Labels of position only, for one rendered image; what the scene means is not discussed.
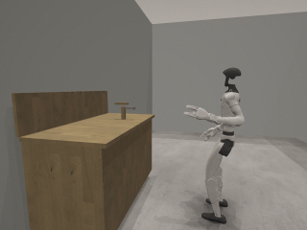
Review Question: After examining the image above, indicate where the robot right hand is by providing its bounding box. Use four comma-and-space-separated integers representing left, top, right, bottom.
201, 127, 218, 142

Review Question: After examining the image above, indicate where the robot left upper arm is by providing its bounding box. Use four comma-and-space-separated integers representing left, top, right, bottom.
224, 92, 245, 127

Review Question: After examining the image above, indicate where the robot left hand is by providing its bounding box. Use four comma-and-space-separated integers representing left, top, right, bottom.
183, 105, 208, 120

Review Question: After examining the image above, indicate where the left robot forearm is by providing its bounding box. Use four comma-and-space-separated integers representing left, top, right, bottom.
206, 113, 244, 127

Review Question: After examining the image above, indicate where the right robot thigh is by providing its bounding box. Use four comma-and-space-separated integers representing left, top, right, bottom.
213, 138, 223, 176

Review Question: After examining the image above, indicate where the counter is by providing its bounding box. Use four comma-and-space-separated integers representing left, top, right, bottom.
12, 90, 155, 230

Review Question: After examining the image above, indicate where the robot left foot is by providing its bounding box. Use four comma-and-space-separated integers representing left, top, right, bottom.
201, 212, 226, 224

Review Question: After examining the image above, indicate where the tap lever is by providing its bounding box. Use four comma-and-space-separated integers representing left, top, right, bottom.
125, 106, 135, 110

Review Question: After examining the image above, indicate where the right robot forearm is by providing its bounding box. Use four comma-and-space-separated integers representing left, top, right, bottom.
214, 124, 224, 132

